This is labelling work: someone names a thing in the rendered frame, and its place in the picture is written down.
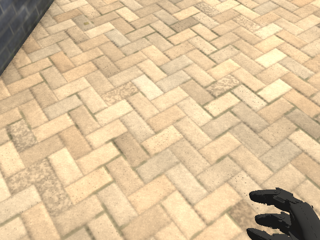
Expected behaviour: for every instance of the right robot hand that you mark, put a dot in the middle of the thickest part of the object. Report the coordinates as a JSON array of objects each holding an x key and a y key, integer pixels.
[{"x": 302, "y": 223}]

